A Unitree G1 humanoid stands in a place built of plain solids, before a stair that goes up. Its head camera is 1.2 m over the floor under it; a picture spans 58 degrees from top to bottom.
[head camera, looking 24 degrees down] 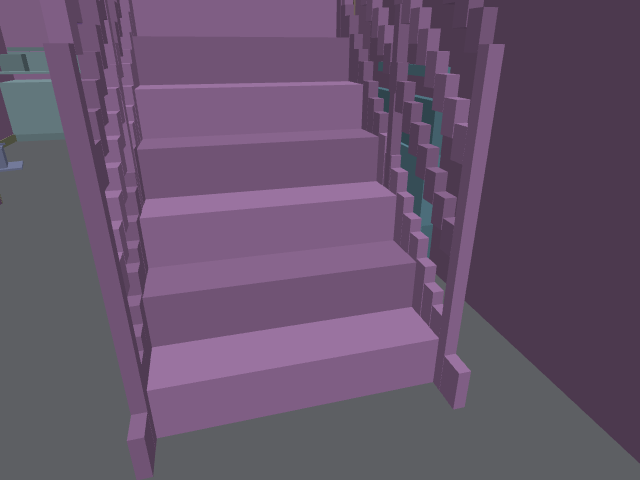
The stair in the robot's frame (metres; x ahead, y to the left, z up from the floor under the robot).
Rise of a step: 0.21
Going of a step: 0.23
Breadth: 1.13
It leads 15 degrees to the left of straight ahead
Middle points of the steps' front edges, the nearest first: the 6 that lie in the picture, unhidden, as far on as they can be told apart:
1.19 0.05 0.21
1.41 0.11 0.42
1.63 0.17 0.62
1.85 0.23 0.83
2.06 0.29 1.04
2.28 0.35 1.25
